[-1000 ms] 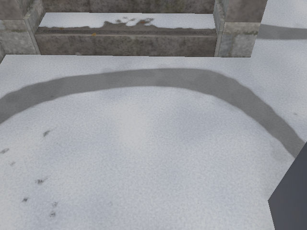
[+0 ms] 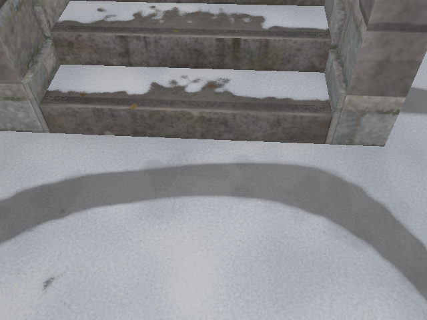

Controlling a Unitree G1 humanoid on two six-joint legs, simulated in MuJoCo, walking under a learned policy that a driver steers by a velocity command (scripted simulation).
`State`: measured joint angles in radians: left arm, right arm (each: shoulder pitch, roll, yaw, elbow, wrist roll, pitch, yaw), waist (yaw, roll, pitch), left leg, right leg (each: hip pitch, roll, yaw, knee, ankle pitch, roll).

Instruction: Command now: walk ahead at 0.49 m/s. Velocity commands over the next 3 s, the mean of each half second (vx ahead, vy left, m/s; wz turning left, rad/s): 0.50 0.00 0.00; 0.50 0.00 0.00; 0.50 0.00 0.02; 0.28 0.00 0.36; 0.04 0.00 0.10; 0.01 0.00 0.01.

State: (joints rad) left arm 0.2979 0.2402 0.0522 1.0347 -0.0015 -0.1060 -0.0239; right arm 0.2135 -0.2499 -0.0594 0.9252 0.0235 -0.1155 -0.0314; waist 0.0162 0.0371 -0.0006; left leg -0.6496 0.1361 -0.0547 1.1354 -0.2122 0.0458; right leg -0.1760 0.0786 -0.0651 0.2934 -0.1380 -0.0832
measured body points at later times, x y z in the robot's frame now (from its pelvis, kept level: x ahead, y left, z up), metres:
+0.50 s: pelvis +0.29 +0.09 +0.00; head +0.31 +0.10 +0.45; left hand +0.37 +0.35 -0.14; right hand +0.35 -0.17 -0.13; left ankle +0.33 +0.17 -0.75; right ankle +0.27 -0.07 -0.66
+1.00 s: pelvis +0.57 +0.02 -0.01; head +0.60 +0.01 +0.43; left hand +0.70 +0.28 -0.13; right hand +0.58 -0.24 -0.16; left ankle +0.43 +0.17 -0.65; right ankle +0.64 -0.06 -0.75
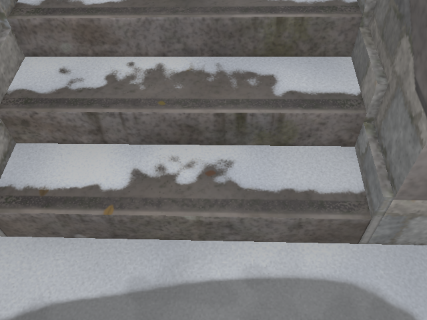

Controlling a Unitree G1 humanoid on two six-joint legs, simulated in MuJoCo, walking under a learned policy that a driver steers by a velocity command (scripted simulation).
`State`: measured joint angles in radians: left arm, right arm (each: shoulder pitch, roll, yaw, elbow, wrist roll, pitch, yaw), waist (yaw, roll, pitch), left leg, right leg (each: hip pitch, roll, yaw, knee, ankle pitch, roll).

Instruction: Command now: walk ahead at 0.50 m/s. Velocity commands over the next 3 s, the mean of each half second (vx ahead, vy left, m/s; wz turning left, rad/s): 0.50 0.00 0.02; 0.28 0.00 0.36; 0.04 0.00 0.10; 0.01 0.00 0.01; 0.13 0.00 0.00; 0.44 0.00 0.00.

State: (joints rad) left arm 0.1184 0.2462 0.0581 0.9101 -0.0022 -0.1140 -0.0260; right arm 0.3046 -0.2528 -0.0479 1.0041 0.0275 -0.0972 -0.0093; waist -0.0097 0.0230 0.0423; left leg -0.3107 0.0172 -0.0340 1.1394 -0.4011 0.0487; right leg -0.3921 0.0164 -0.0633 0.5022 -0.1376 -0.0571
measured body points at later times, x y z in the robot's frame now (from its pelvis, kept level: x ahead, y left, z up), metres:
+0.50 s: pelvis +0.28 +0.05 -0.01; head +0.32 +0.06 +0.44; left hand +0.25 +0.33 -0.15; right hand +0.49 -0.19 -0.10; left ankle +0.39 +0.14 -0.73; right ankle +0.10 -0.08 -0.70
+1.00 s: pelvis +0.48 +0.05 +0.01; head +0.50 +0.05 +0.46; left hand +0.57 +0.34 -0.10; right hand +0.66 -0.19 -0.11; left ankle +0.40 +0.14 -0.73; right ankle +0.55 -0.05 -0.71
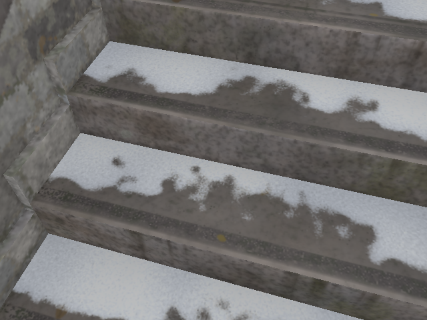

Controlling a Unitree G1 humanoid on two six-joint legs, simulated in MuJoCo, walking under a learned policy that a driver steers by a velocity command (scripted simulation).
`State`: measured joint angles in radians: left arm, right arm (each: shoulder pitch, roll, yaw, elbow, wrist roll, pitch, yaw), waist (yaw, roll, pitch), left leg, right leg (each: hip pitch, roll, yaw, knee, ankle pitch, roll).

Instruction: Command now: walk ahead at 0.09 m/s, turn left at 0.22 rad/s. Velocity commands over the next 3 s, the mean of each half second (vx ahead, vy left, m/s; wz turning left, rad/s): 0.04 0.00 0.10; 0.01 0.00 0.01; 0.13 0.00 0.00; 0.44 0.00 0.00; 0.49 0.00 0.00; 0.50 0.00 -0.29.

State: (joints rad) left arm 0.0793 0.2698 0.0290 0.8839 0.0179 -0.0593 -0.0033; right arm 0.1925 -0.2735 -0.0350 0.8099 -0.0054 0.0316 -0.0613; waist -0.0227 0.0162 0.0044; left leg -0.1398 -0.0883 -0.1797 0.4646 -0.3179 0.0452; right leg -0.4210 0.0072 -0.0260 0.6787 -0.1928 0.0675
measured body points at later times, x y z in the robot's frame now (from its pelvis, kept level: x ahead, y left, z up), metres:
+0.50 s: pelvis +0.02 -0.03 +0.00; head +0.02 -0.03 +0.45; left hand +0.11 +0.22 -0.13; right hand +0.08 -0.29 -0.14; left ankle -0.01 +0.13 -0.74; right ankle +0.05 -0.11 -0.74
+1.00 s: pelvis +0.02 +0.00 +0.00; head +0.03 +0.00 +0.45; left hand +0.08 +0.25 -0.14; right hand +0.03 -0.24 -0.15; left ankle -0.01 +0.13 -0.74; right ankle +0.05 -0.11 -0.74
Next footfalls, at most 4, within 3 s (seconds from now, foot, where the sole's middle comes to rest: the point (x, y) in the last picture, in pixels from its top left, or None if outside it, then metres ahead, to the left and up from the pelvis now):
0.02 right None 0.09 -0.11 -0.78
0.38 left None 0.03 0.13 -0.78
1.86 right None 0.35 -0.11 -0.62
2.44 left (172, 198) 0.73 0.14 -0.46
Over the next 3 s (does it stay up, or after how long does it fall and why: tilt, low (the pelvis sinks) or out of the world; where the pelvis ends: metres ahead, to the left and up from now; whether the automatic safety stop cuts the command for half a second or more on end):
stays up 0.81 0.02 0.34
